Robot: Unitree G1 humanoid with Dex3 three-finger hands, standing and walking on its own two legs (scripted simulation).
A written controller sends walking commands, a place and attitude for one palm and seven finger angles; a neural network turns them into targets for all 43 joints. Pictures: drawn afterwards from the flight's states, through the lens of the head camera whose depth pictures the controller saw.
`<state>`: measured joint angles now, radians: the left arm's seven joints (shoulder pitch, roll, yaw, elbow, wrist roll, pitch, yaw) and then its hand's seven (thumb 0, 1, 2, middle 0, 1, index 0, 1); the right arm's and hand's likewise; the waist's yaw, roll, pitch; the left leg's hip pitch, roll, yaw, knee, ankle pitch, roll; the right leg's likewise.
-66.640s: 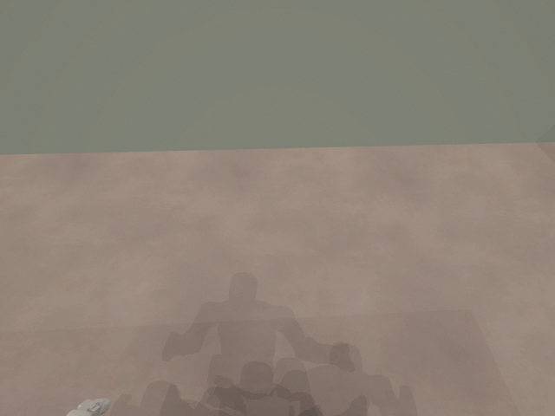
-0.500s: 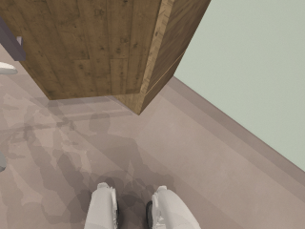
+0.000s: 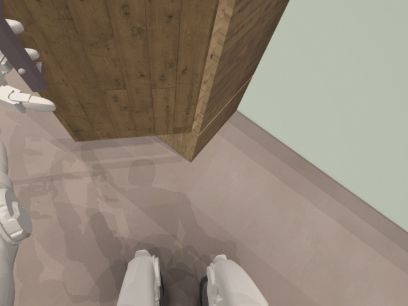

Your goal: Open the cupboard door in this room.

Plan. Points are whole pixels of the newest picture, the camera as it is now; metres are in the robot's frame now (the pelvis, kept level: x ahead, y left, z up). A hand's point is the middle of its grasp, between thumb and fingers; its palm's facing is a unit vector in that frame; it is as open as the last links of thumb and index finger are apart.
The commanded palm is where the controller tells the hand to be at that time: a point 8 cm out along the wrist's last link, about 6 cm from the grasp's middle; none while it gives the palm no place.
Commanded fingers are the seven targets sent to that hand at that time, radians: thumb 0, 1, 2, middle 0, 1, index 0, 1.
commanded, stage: slide the fingers in behind the handle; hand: left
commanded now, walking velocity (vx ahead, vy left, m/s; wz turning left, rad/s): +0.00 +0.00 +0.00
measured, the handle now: (20, 48) +0.56 +0.30 +0.07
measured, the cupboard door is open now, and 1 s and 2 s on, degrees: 47 47 61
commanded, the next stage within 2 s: close the thumb around the handle in 0.60 s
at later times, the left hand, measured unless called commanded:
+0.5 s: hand (31, 71) +0.51 +0.26 +0.07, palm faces +0.11 -0.99 -0.02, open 14.1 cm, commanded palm +0.50 +0.29 +0.07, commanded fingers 0.00 -0.50 0.30 -0.30 -1.20 -0.30 -1.20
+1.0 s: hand (34, 69) +0.52 +0.26 +0.07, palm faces +0.10 -0.99 -0.01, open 11.4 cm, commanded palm +0.50 +0.29 +0.07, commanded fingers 0.00 0.40 0.68 -0.36 -1.30 -0.36 -1.30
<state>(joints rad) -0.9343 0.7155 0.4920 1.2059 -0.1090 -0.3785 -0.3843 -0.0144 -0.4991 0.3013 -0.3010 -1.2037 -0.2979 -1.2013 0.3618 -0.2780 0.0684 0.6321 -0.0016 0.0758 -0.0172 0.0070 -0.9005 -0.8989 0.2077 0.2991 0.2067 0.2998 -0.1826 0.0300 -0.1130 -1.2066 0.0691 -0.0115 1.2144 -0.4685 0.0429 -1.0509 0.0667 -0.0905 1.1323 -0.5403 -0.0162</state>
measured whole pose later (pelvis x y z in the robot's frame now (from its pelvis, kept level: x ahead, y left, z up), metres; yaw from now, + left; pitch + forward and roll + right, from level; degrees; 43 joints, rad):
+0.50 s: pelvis +0.00 +0.00 +0.00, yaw +0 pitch +25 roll -5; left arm -0.90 0.67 0.48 1.20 -0.11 -0.41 -0.33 -0.01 -0.50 0.30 -0.29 -1.20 -0.27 -1.20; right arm 0.37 -0.27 0.06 0.65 -0.01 0.08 -0.01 0.01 -0.90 -0.90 0.21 0.30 0.21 0.30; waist -0.18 0.03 -0.12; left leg -1.17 0.07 -0.01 1.19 -0.47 0.04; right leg -1.02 0.07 -0.08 1.12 -0.54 -0.02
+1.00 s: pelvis +0.00 +0.00 +0.00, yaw +0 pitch +27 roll -6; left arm -0.95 0.68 0.48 1.21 -0.10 -0.39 -0.33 -0.01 -0.11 0.47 -0.33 -1.25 -0.32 -1.24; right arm 0.36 -0.27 0.07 0.64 -0.01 0.08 -0.01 0.01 -0.90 -0.90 0.21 0.30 0.21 0.30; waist -0.19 0.03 -0.11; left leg -1.21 0.07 -0.01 1.22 -0.47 0.04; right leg -1.06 0.07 -0.09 1.14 -0.55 -0.02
